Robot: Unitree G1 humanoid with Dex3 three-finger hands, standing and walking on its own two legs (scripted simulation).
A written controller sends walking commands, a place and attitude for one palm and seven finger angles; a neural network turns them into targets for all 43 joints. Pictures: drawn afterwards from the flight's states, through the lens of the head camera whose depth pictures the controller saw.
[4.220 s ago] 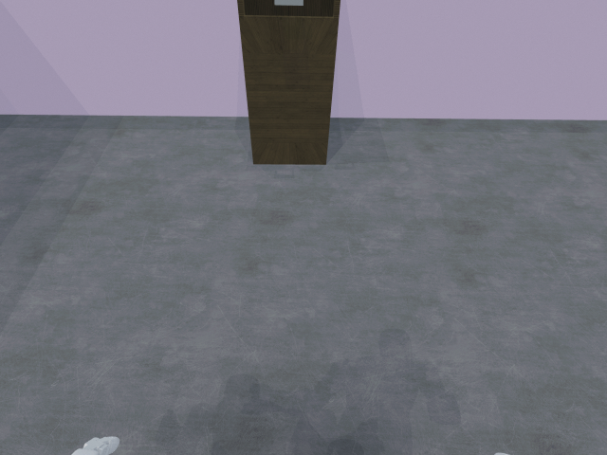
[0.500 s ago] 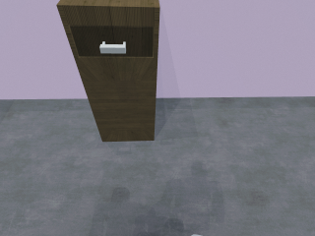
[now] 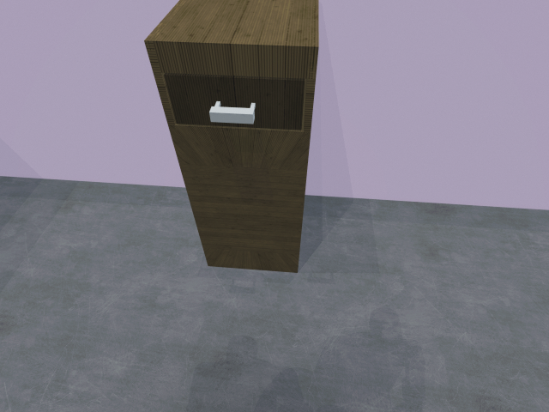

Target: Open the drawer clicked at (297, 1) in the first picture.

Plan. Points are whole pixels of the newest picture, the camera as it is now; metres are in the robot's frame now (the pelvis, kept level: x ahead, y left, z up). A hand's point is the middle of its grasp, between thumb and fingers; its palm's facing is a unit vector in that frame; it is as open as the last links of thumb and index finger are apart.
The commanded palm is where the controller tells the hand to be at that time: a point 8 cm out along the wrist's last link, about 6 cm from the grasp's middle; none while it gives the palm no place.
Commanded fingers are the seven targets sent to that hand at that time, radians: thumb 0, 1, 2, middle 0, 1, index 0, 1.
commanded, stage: take the last steps up to it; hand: left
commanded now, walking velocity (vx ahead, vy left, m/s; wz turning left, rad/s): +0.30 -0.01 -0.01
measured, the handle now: (233, 110) +0.77 +0.17 +0.02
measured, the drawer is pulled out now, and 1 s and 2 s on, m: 0.00 0.00 0.00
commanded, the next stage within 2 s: come to a stop and stand still in 0.54 s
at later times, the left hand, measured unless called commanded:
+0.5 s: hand (189, 361) +0.24 +0.19 -0.17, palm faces +0.00 -0.97 -0.25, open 7.3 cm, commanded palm none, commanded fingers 0.00 0.90 0.90 -0.20 -0.30 -0.20 -0.30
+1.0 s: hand (198, 359) +0.24 +0.17 -0.19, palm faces +0.03 -0.98 -0.18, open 7.3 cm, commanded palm none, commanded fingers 0.00 0.90 0.90 -0.20 -0.30 -0.20 -0.30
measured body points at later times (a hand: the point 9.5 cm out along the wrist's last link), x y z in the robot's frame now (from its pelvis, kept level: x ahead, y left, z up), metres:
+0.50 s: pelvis +0.15 -0.01 -0.02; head +0.16 -0.04 +0.42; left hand +0.23 +0.24 -0.15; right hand +0.08 -0.21 -0.20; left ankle +0.06 +0.14 -0.73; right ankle +0.21 -0.10 -0.75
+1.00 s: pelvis +0.23 +0.00 -0.01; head +0.27 +0.01 +0.44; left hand +0.24 +0.23 -0.17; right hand +0.32 -0.23 -0.16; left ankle +0.29 +0.11 -0.75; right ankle +0.18 -0.11 -0.71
